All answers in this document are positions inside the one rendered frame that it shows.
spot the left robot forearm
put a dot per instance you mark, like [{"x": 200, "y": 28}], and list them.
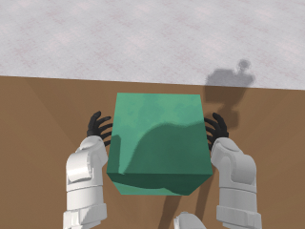
[{"x": 84, "y": 181}]

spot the right robot hand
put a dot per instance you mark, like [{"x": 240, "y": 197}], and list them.
[{"x": 220, "y": 129}]

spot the left robot hand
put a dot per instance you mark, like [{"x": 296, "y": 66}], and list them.
[{"x": 94, "y": 129}]

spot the right robot forearm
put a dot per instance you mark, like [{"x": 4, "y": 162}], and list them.
[{"x": 237, "y": 207}]

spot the right robot thigh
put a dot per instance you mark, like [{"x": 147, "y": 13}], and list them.
[{"x": 188, "y": 221}]

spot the carton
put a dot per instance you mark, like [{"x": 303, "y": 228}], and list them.
[{"x": 159, "y": 145}]

